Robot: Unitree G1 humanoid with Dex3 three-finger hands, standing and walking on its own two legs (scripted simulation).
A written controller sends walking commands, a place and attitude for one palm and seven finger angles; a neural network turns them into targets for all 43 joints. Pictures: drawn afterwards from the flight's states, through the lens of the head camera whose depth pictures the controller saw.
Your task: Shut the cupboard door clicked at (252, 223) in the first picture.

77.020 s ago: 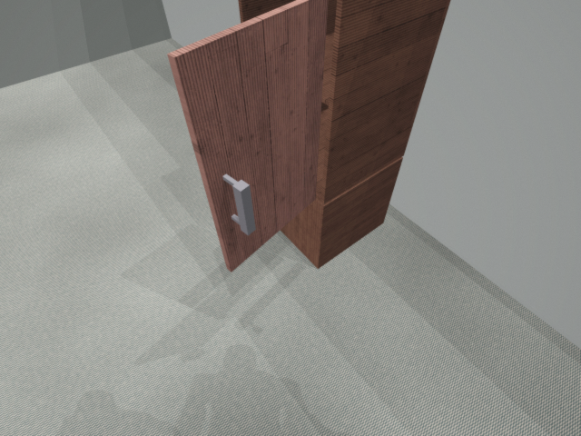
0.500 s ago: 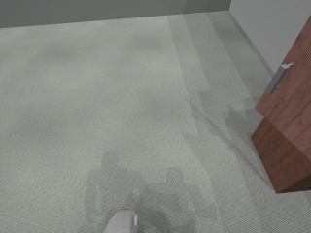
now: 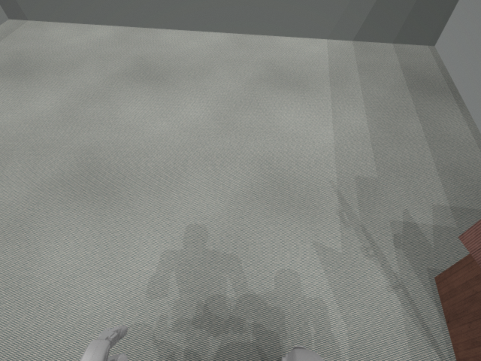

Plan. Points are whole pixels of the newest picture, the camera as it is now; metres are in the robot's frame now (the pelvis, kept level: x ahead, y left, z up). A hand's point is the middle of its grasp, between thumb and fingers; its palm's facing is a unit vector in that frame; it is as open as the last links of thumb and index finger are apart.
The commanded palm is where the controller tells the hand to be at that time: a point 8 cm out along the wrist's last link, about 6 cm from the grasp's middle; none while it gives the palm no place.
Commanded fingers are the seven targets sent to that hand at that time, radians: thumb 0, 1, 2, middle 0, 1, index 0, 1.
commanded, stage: walk to a spot facing it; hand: left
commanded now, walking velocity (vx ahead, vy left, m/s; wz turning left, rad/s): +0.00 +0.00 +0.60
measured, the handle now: out of the picture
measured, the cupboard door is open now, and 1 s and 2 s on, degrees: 21 21 21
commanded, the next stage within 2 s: turn to face it in 0.36 s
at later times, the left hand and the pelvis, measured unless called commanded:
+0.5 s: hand out of the picture +0.05 +0.21 -0.19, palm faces +0.35 -0.90 -0.26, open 7.3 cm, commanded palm none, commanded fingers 0.00 0.90 0.90 -0.20 -0.30 -0.20 -0.30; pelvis +0.09 -0.01 -0.01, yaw +19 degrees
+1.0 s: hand out of the picture +0.10 +0.17 -0.17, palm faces +0.22 -0.96 -0.18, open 7.4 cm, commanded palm none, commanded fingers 0.00 0.90 0.90 -0.20 -0.30 -0.20 -0.30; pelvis +0.12 -0.01 +0.00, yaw +8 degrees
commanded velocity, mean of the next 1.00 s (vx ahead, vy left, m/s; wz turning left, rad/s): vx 0.00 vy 0.00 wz -0.08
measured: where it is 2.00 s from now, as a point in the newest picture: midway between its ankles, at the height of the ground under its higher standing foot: outside the picture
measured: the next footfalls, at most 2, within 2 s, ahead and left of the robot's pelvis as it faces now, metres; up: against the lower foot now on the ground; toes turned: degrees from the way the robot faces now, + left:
right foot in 0.04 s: +0.13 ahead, -0.14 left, +0.00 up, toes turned -3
left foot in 0.42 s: +0.13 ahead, +0.12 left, +0.00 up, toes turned +23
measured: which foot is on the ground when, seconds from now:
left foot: down 0.00-0.02, up 0.04-0.40, down 0.42-0.76, up 0.78-1.00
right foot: up 0.00-0.02, down 0.04-0.42, up 0.44-0.72, down 0.74-1.00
